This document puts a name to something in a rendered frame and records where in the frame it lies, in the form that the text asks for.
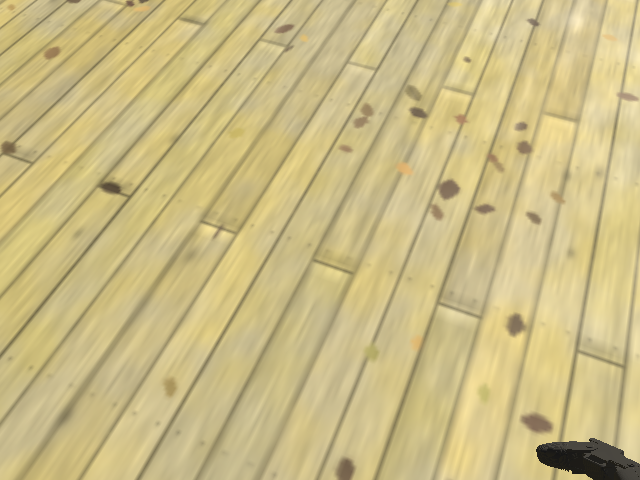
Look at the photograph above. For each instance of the robot right hand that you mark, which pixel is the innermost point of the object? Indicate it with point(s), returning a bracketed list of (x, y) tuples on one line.
[(596, 459)]

